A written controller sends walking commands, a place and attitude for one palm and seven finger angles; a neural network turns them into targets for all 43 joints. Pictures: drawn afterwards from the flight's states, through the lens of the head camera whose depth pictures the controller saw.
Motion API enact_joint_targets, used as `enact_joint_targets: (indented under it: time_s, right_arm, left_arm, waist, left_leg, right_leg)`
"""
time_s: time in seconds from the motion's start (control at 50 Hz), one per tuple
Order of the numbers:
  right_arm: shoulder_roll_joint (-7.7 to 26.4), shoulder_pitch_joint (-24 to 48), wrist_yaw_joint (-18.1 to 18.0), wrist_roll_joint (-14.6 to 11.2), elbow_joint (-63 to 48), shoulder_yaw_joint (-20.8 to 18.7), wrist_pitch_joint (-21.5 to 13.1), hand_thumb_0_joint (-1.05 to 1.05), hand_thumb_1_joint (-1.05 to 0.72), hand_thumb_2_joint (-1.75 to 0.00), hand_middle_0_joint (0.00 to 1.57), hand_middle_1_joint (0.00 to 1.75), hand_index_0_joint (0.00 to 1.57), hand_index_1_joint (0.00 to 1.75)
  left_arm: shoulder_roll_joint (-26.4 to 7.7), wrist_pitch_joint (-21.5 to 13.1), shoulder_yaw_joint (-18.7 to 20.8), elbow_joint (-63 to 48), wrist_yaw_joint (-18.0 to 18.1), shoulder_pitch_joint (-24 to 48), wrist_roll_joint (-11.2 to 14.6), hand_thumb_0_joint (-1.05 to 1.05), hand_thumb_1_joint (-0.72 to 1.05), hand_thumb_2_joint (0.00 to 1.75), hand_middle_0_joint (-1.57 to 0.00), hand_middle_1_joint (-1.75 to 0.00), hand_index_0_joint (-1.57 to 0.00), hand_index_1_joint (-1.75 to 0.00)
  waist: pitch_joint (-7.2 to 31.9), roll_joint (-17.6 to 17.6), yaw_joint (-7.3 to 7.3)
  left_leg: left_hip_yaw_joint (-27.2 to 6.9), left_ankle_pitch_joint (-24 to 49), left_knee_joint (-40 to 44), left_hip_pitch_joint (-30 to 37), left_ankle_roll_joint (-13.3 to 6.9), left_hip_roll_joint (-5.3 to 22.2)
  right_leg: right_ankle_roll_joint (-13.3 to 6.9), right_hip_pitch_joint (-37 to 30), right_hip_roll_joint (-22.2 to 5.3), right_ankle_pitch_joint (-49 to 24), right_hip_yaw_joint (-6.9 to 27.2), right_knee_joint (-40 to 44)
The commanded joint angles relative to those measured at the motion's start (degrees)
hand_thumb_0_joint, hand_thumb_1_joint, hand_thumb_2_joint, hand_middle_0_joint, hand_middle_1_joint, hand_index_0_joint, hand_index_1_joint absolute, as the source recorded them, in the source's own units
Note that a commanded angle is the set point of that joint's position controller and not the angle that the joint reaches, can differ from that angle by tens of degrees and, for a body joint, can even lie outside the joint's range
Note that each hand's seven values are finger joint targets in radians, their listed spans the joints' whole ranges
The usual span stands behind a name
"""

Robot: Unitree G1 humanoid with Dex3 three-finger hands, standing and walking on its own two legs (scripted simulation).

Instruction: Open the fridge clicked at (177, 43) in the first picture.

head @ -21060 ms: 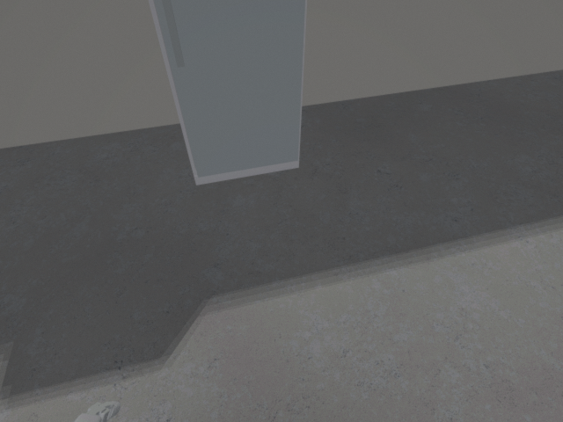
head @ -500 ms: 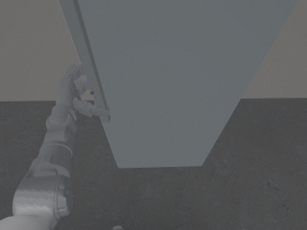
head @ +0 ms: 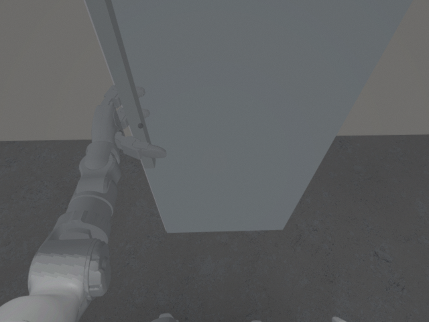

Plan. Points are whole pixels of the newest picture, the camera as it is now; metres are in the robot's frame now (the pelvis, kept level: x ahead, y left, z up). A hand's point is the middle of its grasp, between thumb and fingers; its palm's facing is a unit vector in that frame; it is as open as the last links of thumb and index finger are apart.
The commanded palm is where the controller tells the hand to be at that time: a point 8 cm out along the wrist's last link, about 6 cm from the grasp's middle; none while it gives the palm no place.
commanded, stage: slide the fingers in behind the handle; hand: left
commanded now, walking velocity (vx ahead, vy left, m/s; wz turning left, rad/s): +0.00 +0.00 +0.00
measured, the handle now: (131, 92) +0.51 +0.15 +0.15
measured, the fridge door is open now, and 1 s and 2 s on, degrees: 0 0 0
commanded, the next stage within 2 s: grip the handle and tug to test in 0.18 s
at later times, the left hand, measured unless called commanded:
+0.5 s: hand (141, 123) +0.47 +0.13 +0.11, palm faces +0.01 -1.00 -0.01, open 12.9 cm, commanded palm +0.44 +0.18 +0.11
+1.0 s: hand (142, 126) +0.46 +0.13 +0.11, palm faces +0.03 -1.00 -0.02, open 6.0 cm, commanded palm +0.43 +0.18 +0.11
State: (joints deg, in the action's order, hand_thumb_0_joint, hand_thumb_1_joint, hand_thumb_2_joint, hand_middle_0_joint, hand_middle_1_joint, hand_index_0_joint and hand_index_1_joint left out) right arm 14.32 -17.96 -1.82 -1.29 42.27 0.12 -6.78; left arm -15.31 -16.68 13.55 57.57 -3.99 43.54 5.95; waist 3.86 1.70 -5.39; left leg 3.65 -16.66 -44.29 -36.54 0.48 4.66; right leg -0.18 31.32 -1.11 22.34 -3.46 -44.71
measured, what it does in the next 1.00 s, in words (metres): stands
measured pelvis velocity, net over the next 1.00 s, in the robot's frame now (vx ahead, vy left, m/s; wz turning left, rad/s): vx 0.01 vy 0.00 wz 0.00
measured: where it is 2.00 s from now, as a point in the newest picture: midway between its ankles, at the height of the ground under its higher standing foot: outside the picture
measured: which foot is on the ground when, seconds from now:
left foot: down 0.00-1.00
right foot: down 0.00-1.00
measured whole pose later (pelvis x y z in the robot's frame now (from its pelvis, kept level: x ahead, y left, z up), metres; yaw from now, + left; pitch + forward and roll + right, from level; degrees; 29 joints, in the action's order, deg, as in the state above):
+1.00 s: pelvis +0.01 +0.00 +0.00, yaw +0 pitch +9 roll -1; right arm 14.7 -17.7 -1.8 -1.4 42.3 -0.6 -6.1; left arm -14.4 -16.1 12.6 54.9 -3.3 41.2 6.6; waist 3.9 1.8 -4.8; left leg 3.3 -17.0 -43.6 -35.3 0.9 4.7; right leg -0.5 30.1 -0.8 22.8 -3.5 -44.0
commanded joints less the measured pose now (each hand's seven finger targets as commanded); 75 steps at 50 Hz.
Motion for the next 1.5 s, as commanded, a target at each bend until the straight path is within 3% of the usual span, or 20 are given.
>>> enact_joint_targets:
  time_s: [0.0, 0.08, 0.1, 0.22, 0.26, 0.34, 0.36, 0.44, 0.52, 0.64, 0.68, 0.74, 0.84, 0.86, 0.92, 0.98, 1.04, 1.2, 1.26, 1.48]
  right_arm:
    - [8.60, -2.55, -0.64, -0.28, -5.06, -3.41, -2.31, 0.00, -0.90, -0.90, 0.20, 0.30, 0.20, 0.30]
    - [8.65, -3.06, -0.88, -0.21, -4.66, -3.44, -2.16, 0.00, -0.90, -0.90, 0.20, 0.30, 0.20, 0.30]
    - [8.38, -2.90, -0.77, -0.28, -4.81, -3.53, -2.31, 0.00, -0.90, -0.90, 0.20, 0.30, 0.20, 0.30]
    - [9.11, -3.60, -0.83, -0.17, -4.82, -3.72, -1.93, 0.00, -0.90, -0.90, 0.20, 0.30, 0.20, 0.30]
    - [8.59, -3.38, -0.76, -0.33, -4.95, -3.49, -1.94, 0.00, -0.90, -0.90, 0.20, 0.30, 0.20, 0.30]
    - [8.92, -3.67, -0.83, -0.42, -4.90, -3.90, -1.98, 0.00, -0.90, -0.90, 0.20, 0.30, 0.20, 0.30]
    - [8.58, -3.38, -0.78, -0.51, -4.92, -3.82, -2.14, 0.00, -0.90, -0.90, 0.20, 0.30, 0.20, 0.30]
    - [8.86, -3.65, -0.64, -0.41, -4.76, -4.10, -2.19, 0.00, -0.90, -0.90, 0.20, 0.30, 0.20, 0.30]
    - [8.76, -3.76, -0.46, -0.30, -4.66, -3.93, -1.92, 0.00, -0.90, -0.90, 0.20, 0.30, 0.20, 0.30]
    - [8.41, -2.95, -0.30, -0.05, -5.57, -3.74, -1.68, 0.00, -0.90, -0.90, 0.20, 0.30, 0.20, 0.30]
    - [8.23, -2.72, -0.27, -0.24, -5.53, -3.64, -1.52, 0.00, -0.90, -0.90, 0.20, 0.30, 0.20, 0.30]
    - [8.45, -2.49, -0.44, -0.33, -5.57, -3.68, -1.36, 0.00, -0.90, -0.90, 0.20, 0.30, 0.20, 0.30]
    - [7.93, -1.82, -0.58, -0.59, -5.64, -3.67, -1.63, 0.00, -0.90, -0.90, 0.20, 0.30, 0.20, 0.30]
    - [8.01, -2.13, -0.54, -0.47, -5.32, -3.70, -1.66, 0.00, -0.90, -0.90, 0.20, 0.30, 0.20, 0.30]
    - [8.53, -2.31, -0.64, -0.36, -5.34, -3.79, -1.58, 0.00, -0.90, -0.90, 0.20, 0.30, 0.20, 0.30]
    - [8.07, -1.84, -0.54, -0.45, -5.16, -3.76, -1.79, 0.00, -0.90, -0.90, 0.20, 0.30, 0.20, 0.30]
    - [8.41, -2.03, -0.69, -0.36, -5.05, -3.76, -1.57, 0.00, -0.90, -0.90, 0.20, 0.30, 0.20, 0.30]
    - [8.04, -1.89, -0.68, -0.43, -4.77, -3.62, -1.61, 0.00, -0.90, -0.90, 0.20, 0.30, 0.20, 0.30]
    - [8.62, -2.39, -0.81, -0.32, -4.49, -3.72, -1.56, 0.00, -0.90, -0.90, 0.20, 0.30, 0.20, 0.30]
    - [8.26, -1.29, -0.81, -0.57, -6.56, -3.49, -1.17, 0.00, -0.90, -0.90, 0.20, 0.30, 0.20, 0.30]
  left_arm:
    - [-10.47, -3.89, 1.51, -11.38, 0.30, 27.63, 0.77, 0.00, -0.50, 0.30, -0.30, -1.20, -0.30, -1.20]
    - [-11.71, -4.53, 2.03, -11.75, -0.15, 30.02, 0.75, 0.00, -0.50, 0.30, -0.30, -1.20, -0.30, -1.20]
    - [-10.51, -4.74, 1.22, -12.16, -0.27, 29.40, 0.80, 0.00, -0.50, 0.30, -0.30, -1.20, -0.30, -1.20]
    - [-14.51, -4.60, 4.42, -11.52, -0.55, 26.46, 0.72, 0.00, -0.50, 0.30, -0.30, -1.20, -0.30, -1.20]
    - [-12.44, -4.23, 2.60, -11.43, -0.79, 27.28, 0.74, 0.00, -0.50, 0.30, -0.30, -1.20, -0.30, -1.20]
    - [-11.94, -4.36, 2.04, -13.67, -0.81, 27.82, 0.89, 0.00, -0.31, 0.38, -0.32, -1.23, -0.32, -1.23]
    - [-9.32, -4.42, -0.28, -14.52, -0.96, 29.33, 1.12, 0.00, -0.27, 0.40, -0.32, -1.23, -0.32, -1.23]
    - [-10.43, -4.08, 1.23, -15.42, -0.48, 26.89, 1.27, 0.00, -0.08, 0.48, -0.35, -1.26, -0.35, -1.26]
    - [-9.15, -2.74, 0.64, -13.06, 0.51, 25.93, 0.63, 0.00, 0.11, 0.56, -0.36, -1.29, -0.36, -1.29]
    - [-10.55, -3.64, 2.06, -15.54, 1.51, 24.45, 0.11, 0.00, 0.39, 0.68, -0.40, -1.33, -0.40, -1.33]
    - [-9.32, -3.54, 0.98, -14.09, 0.99, 23.53, 0.13, 0.00, 0.48, 0.72, -0.41, -1.34, -0.41, -1.34]
    - [-11.18, -3.52, 2.32, -14.02, 0.40, 23.86, 0.46, 0.00, 0.62, 0.78, -0.42, -1.36, -0.42, -1.36]
    - [-7.40, -4.03, -1.23, -17.45, -0.13, 25.69, 0.99, 0.00, 0.85, 0.88, -0.44, -1.39, -0.44, -1.39]
    - [-7.67, -3.99, -0.72, -16.86, 0.07, 25.93, 1.17, 0.00, 0.90, 0.90, -0.45, -1.40, -0.45, -1.40]
    - [-9.53, -4.18, 0.47, -16.40, 0.23, 24.43, 0.88, 0.00, 0.90, 0.90, -0.45, -1.40, -0.45, -1.40]
    - [-7.51, -4.33, -0.90, -16.96, 0.22, 25.83, 1.17, 0.00, 0.90, 0.90, -0.45, -1.40, -0.45, -1.40]
    - [-10.69, -4.29, 1.35, -16.08, 0.56, 24.31, 0.60, 0.00, 0.90, 0.90, -0.45, -1.40, -0.45, -1.40]
    - [-8.29, -4.70, -1.06, -15.33, 0.28, 27.14, 0.29, 0.00, 0.90, 0.90, -0.45, -1.40, -0.45, -1.40]
    - [-11.04, -4.76, 0.92, -14.09, 0.44, 28.25, 0.18, 0.00, 0.90, 0.90, -0.45, -1.40, -0.45, -1.40]
    - [-11.64, -3.76, 2.69, -15.74, -1.05, 20.07, 1.45, 0.00, 0.90, 0.90, -0.45, -1.40, -0.45, -1.40]
  waist:
    - [19.22, -2.28, -0.46]
    - [20.08, -2.12, -1.04]
    - [20.41, -0.96, -0.82]
    - [21.32, -1.29, 0.09]
    - [20.59, -0.54, -0.51]
    - [22.02, 0.28, -0.63]
    - [21.70, 0.55, -1.53]
    - [23.40, 1.31, -0.35]
    - [19.75, -1.54, -0.58]
    - [22.07, -1.98, 0.39]
    - [19.86, -3.00, -0.18]
    - [19.78, -2.51, 0.30]
    - [21.46, 1.35, -0.35]
    - [21.16, -0.03, -0.44]
    - [21.57, -1.93, 0.19]
    - [21.20, -1.03, -0.38]
    - [21.45, -1.62, 0.37]
    - [19.60, -0.65, -0.95]
    - [20.06, -2.07, -0.88]
    - [20.95, -2.35, 1.21]
  left_leg:
    - [-3.36, 5.60, 4.07, 15.65, -1.14, -4.09]
    - [-3.24, 5.73, 3.80, 15.54, -1.21, -4.09]
    - [-3.02, 6.17, 3.58, 16.04, -1.21, -4.16]
    - [-2.83, 7.21, 3.37, 15.09, -1.35, -4.32]
    - [-2.90, 6.95, 3.51, 15.28, -1.25, -4.15]
    - [-3.36, 8.38, 3.28, 17.74, -1.13, -3.88]
    - [-3.39, 8.57, 3.20, 18.58, -1.14, -3.82]
    - [-3.60, 10.84, 3.08, 19.82, -0.94, -3.81]
    - [-3.46, 9.46, 3.58, 17.64, -1.08, -3.89]
    - [-2.87, 11.41, 3.56, 17.62, -1.28, -4.24]
    - [-2.70, 10.64, 3.54, 16.91, -1.28, -4.13]
    - [-2.67, 9.43, 3.70, 16.28, -1.30, -4.28]
    - [-3.03, 11.08, 3.40, 19.59, -1.07, -4.22]
    - [-3.24, 10.64, 3.35, 19.53, -1.09, -4.10]
    - [-3.29, 10.38, 3.68, 18.60, -1.21, -4.19]
    - [-3.12, 10.84, 3.49, 19.23, -1.21, -4.24]
    - [-2.96, 10.70, 3.63, 17.83, -1.32, -4.44]
    - [-2.94, 9.17, 3.58, 18.02, -1.34, -4.31]
    - [-3.26, 8.02, 3.67, 17.17, -1.39, -4.21]
    - [-2.20, 8.27, 4.35, 15.68, -1.50, -4.61]
  right_leg:
    - [-0.04, -1.67, 3.47, -14.42, 1.82, 7.64]
    - [0.10, -1.79, 3.30, -14.73, 1.98, 7.49]
    - [0.06, -1.67, 3.40, -15.16, 2.08, 7.48]
    - [0.00, -3.37, 3.40, -16.63, 2.32, 7.15]
    - [0.04, -2.54, 3.37, -16.34, 2.11, 7.29]
    - [-0.11, -1.62, 3.57, -16.56, 1.73, 7.08]
    - [-0.01, -0.74, 3.67, -16.50, 1.56, 7.18]
    - [-0.26, -1.64, 3.69, -18.17, 1.36, 6.73]
    - [-0.10, -1.27, 3.78, -17.18, 1.05, 7.17]
    - [-0.04, -4.43, 3.45, -20.98, 1.68, 6.78]
    - [0.07, -3.72, 3.53, -20.62, 1.64, 7.15]
    - [0.03, -4.35, 3.41, -19.82, 2.04, 7.48]
    - [-0.18, -3.18, 3.45, -20.23, 1.76, 7.20]
    - [-0.09, -2.65, 3.56, -19.56, 1.52, 7.30]
    - [-0.19, -4.02, 3.59, -19.46, 1.67, 7.31]
    - [-0.02, -3.30, 3.51, -20.38, 1.70, 7.31]
    - [-0.04, -4.91, 3.28, -21.04, 2.05, 7.26]
    - [0.04, -2.62, 3.35, -19.06, 2.02, 7.66]
    - [0.11, -2.61, 3.28, -17.69, 2.18, 7.70]
    - [0.15, -6.43, 3.19, -19.33, 2.56, 8.08]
